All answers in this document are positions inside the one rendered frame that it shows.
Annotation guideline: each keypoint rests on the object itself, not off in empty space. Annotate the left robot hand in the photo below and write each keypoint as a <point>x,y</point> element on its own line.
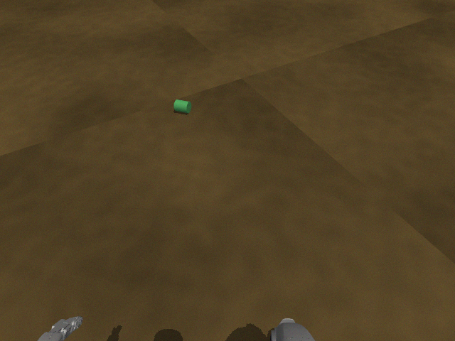
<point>62,329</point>

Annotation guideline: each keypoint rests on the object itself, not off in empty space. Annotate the can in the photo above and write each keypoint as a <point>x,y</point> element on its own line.
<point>182,106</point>

